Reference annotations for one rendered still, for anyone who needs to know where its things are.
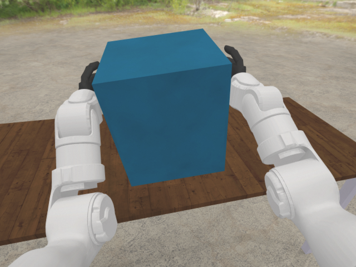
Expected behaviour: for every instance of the right robot forearm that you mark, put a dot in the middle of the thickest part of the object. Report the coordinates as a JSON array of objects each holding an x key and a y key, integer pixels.
[{"x": 279, "y": 140}]

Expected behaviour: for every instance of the left robot forearm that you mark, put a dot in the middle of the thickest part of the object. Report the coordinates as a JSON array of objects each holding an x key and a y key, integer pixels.
[{"x": 77, "y": 144}]

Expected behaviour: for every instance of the carton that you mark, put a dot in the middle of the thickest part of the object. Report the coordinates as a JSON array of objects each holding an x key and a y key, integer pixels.
[{"x": 165, "y": 99}]

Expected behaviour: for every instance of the right robot hand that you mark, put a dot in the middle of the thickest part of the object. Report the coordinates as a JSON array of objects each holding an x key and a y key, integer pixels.
[{"x": 236, "y": 60}]

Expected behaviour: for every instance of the table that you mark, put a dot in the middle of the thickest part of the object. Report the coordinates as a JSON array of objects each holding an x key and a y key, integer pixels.
[{"x": 28, "y": 156}]

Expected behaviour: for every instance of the robot right upper arm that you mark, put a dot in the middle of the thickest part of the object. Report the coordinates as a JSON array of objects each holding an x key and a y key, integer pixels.
[{"x": 305, "y": 193}]

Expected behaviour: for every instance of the left robot hand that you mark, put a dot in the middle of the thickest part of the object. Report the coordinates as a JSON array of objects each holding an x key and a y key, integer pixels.
[{"x": 88, "y": 76}]

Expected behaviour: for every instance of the robot left upper arm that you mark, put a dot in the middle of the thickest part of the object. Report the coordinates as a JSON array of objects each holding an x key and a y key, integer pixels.
[{"x": 77, "y": 228}]

